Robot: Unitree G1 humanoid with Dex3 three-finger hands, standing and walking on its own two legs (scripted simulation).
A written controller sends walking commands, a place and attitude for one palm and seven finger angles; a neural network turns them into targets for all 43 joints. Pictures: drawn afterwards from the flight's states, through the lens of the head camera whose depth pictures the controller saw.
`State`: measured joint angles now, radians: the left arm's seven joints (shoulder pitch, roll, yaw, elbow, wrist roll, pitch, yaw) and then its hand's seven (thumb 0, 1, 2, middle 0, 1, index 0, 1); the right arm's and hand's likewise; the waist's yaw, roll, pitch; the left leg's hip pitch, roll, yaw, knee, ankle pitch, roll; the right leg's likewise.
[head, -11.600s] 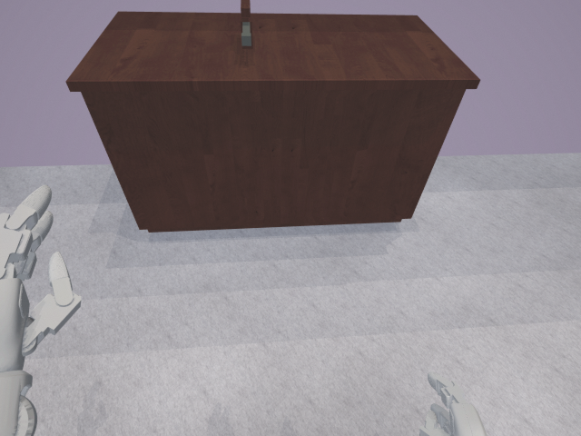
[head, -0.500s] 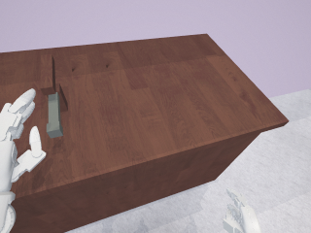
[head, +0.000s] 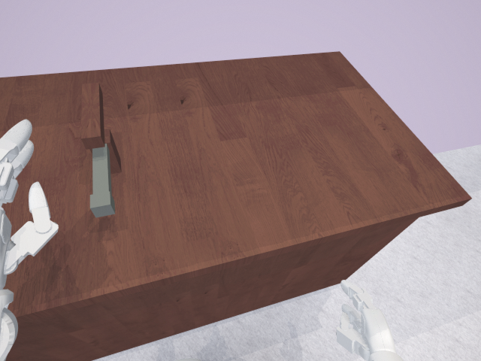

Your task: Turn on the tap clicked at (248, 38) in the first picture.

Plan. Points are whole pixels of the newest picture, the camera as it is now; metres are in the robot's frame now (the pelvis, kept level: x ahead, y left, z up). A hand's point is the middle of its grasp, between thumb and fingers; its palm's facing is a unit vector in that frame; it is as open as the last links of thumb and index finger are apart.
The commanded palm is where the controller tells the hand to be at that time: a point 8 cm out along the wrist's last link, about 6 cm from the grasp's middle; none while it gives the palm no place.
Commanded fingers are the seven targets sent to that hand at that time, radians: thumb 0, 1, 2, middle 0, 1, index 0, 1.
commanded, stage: look again from close up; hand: left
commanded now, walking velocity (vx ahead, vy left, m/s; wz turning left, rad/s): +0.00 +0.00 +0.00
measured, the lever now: (102, 204) +0.31 +0.25 +0.07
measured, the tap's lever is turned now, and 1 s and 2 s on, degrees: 0 0 0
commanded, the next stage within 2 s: shuffle to correct the standing spot in 0.20 s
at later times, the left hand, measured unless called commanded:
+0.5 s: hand (82, 225) +0.23 +0.21 +0.16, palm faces +0.36 -0.85 -0.39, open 7.5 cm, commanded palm +0.16 +0.25 +0.18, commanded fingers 0.00 0.90 0.90 -0.20 -0.30 -0.20 -0.30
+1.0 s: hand (125, 224) +0.24 +0.17 +0.16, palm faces +0.33 -0.84 -0.43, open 7.5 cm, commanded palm +0.18 +0.21 +0.18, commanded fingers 0.00 0.90 0.90 -0.20 -0.30 -0.20 -0.30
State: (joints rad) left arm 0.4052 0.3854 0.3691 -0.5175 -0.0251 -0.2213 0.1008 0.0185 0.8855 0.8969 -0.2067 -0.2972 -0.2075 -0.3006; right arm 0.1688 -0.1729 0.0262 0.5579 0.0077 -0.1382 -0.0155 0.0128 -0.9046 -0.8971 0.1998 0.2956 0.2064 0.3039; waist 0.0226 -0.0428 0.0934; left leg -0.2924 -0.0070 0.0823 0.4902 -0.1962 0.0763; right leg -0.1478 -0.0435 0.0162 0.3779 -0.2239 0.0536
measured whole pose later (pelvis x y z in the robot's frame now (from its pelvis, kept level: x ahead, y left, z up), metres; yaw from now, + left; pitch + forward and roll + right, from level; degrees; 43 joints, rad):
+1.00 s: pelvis +0.02 -0.06 +0.00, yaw +0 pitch +0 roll -1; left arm 0.48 0.37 0.35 -0.51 -0.06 -0.15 0.11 0.02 0.88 0.90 -0.21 -0.30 -0.21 -0.30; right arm 0.18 -0.24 -0.02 0.56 0.03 -0.06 -0.05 0.01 -0.91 -0.90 0.20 0.30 0.20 0.30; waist 0.00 0.03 0.07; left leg -0.27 0.07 0.05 0.50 -0.22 -0.02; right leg -0.15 0.04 -0.01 0.42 -0.27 -0.01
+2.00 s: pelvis -0.03 +0.00 +0.00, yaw +0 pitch -2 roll -3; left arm 0.41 0.36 0.34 -0.51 -0.03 -0.18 0.10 0.02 0.89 0.90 -0.21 -0.30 -0.21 -0.30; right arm 0.18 -0.18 0.05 0.55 0.00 -0.13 -0.02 0.01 -0.90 -0.90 0.20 0.30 0.21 0.30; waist 0.02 -0.01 0.09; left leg -0.32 0.00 0.08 0.50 -0.16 0.08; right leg -0.18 -0.04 0.01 0.41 -0.21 0.04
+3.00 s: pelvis -0.01 -0.01 +0.00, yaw +0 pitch +0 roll -2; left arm 0.42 0.41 0.37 -0.47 -0.04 -0.31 0.07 0.01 0.89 0.90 -0.20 -0.30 -0.20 -0.30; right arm 0.23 -0.23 0.03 0.56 -0.01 -0.16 0.02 0.01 -0.90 -0.90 0.20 0.30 0.21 0.30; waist 0.00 -0.03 0.07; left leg -0.34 0.01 0.08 0.54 -0.20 0.06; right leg -0.22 -0.03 0.02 0.46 -0.25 0.06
